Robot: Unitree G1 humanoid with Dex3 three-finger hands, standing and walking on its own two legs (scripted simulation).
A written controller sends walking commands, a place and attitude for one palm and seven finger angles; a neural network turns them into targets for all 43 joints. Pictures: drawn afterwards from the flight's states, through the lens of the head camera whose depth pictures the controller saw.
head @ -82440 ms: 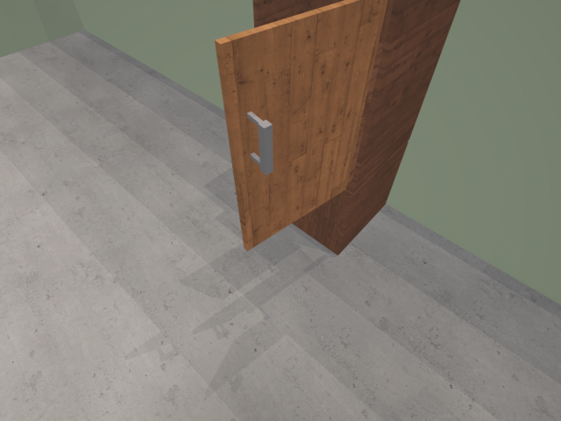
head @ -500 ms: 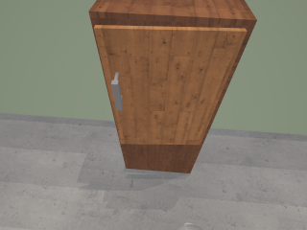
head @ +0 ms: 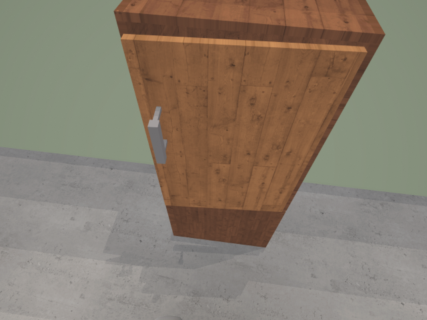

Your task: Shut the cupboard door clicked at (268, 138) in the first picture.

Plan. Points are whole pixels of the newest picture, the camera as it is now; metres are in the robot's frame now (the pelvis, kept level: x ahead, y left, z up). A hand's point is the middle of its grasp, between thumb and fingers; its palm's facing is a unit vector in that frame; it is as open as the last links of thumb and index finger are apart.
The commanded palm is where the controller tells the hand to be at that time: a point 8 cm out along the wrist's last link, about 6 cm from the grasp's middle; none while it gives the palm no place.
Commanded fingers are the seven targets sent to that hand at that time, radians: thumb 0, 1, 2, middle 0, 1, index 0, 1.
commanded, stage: come to a stop and stand still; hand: left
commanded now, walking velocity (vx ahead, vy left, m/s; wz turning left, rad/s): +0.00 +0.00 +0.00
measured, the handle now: (159, 136) +0.46 +0.15 +0.05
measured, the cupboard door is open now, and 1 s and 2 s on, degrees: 4 4 4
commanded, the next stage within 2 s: look again from close up in 0.62 s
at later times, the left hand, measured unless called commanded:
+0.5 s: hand out of the picture -0.05 +0.25 -0.17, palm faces +0.05 -0.96 -0.26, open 7.4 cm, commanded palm none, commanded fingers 0.00 0.90 0.90 -0.20 -0.30 -0.20 -0.30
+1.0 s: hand out of the picture -0.06 +0.20 -0.17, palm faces +0.04 -0.98 -0.17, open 7.4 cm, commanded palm none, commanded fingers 0.00 0.90 0.90 -0.20 -0.30 -0.20 -0.30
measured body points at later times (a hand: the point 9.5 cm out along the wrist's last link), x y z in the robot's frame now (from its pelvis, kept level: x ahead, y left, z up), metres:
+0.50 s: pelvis -0.04 +0.06 -0.01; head -0.06 +0.04 +0.44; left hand -0.05 +0.31 -0.15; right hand +0.02 -0.18 -0.16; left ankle +0.01 +0.12 -0.74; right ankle +0.04 -0.10 -0.73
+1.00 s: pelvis -0.06 +0.04 +0.00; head -0.07 +0.04 +0.45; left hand -0.06 +0.26 -0.16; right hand -0.04 -0.19 -0.16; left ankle +0.01 +0.12 -0.74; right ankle +0.04 -0.10 -0.73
